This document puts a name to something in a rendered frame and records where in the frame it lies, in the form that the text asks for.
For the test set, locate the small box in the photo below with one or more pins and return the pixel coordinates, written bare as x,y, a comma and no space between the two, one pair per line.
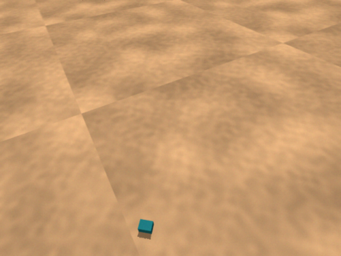
145,226

